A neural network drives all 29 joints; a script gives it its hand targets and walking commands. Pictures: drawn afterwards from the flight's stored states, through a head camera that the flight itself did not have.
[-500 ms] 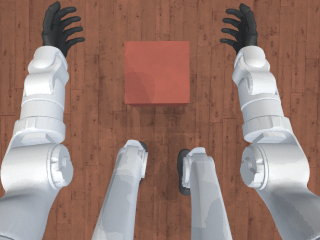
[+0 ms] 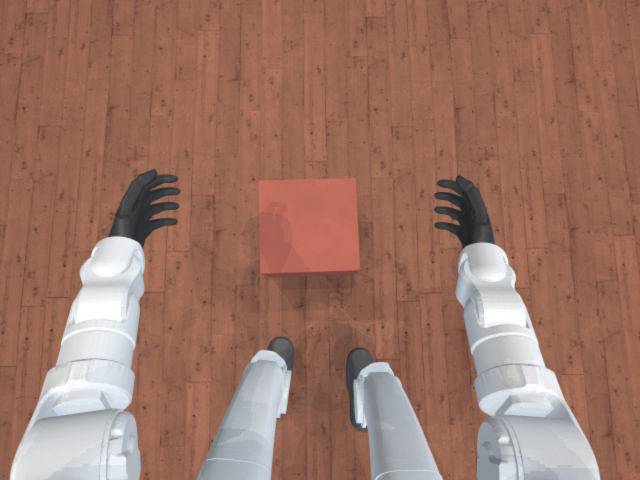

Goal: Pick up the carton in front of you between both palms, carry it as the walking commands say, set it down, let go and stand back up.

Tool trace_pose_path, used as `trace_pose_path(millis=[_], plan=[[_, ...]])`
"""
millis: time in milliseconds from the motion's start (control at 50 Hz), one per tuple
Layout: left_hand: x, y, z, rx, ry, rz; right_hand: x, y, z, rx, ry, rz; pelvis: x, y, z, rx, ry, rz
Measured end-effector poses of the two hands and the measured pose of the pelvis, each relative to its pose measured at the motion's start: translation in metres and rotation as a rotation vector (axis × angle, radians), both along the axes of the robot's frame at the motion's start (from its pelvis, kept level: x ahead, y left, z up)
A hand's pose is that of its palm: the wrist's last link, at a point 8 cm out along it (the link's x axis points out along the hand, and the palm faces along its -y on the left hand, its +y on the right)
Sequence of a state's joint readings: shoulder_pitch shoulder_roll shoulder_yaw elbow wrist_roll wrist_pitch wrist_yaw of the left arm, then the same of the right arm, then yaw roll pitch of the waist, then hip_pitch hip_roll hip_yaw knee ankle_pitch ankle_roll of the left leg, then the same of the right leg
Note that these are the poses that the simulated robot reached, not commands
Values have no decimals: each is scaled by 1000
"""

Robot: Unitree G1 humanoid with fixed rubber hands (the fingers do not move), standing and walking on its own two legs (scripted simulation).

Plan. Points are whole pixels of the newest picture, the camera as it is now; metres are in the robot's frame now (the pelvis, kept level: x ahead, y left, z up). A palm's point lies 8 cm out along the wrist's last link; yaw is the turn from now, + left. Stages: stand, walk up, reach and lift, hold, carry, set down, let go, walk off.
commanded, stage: let go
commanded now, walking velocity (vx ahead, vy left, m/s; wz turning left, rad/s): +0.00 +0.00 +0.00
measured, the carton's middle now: (308, 233) +0.45 +0.04 -0.57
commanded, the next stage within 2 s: stand in 0.98 s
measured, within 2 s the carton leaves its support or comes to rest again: neither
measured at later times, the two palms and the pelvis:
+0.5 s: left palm (91, 380) +0.22 +0.22 +0.00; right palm (598, 383) +0.24 -0.24 +0.00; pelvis +0.05 -0.02 +0.07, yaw +1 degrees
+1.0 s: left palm (81, 393) +0.21 +0.22 +0.01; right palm (615, 420) +0.21 -0.25 +0.00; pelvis +0.05 -0.02 +0.07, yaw +2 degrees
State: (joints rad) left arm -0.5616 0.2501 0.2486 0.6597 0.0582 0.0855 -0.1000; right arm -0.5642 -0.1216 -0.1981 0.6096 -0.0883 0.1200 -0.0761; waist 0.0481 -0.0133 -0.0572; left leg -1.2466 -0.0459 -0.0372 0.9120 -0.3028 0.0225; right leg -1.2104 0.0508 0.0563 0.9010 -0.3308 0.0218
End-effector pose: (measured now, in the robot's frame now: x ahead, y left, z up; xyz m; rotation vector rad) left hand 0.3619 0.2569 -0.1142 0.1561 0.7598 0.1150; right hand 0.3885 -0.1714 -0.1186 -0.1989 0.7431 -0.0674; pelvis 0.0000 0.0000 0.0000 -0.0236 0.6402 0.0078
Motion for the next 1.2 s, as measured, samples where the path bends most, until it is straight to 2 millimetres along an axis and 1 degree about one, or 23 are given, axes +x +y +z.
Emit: trace_pose_path(millis=[100, 180, 420, 520, 580, 660, 780, 900, 980, 1020, 1120, 1200], plan=[[-24, 2, 29, -2, 4, 2, -22, -9, 26, 8, 2, 10, 16, 2, 18, 5, -70, 3], [-46, -3, 49, -5, 8, 0, -41, -19, 45, 11, 4, 16, 27, 1, 31, 10, -131, 4], [-126, -30, 105, -8, 24, -2, -125, -59, 99, 17, 23, 11, 49, -12, 67, 28, -396, 6], [-150, -39, 119, -7, 29, -7, -152, -74, 117, 15, 26, 10, 54, -20, 75, 35, -520, 10], [-157, -43, 122, -9, 32, -14, -162, -81, 123, 15, 31, 9, 54, -24, 77, 39, -584, 13], [-157, -48, 123, -10, 32, -23, -170, -86, 128, 16, 38, 8, 53, -28, 77, 43, -653, 16], [-154, -51, 124, -9, 35, -32, -173, -87, 130, 19, 47, 7, 50, -29, 76, 42, -715, 15], [-156, -47, 124, -3, 46, -31, -173, -81, 129, 24, 52, 4, 50, -26, 75, 39, -736, 12], [-156, -39, 126, 36, 63, -13, -175, -78, 126, 17, 47, -9, 50, -22, 74, 40, -734, 21], [-155, -29, 124, 65, 50, 4, -179, -81, 120, -27, 68, -4, 51, -20, 72, 37, -710, 19], [-162, -1, 114, 129, 65, 23, -189, -103, 113, -133, 131, -25, 53, -15, 71, 29, -665, 12], [-169, 14, 105, 150, 108, 26, -193, -117, 114, -180, 155, -48, 57, -11, 71, 25, -649, 9]])
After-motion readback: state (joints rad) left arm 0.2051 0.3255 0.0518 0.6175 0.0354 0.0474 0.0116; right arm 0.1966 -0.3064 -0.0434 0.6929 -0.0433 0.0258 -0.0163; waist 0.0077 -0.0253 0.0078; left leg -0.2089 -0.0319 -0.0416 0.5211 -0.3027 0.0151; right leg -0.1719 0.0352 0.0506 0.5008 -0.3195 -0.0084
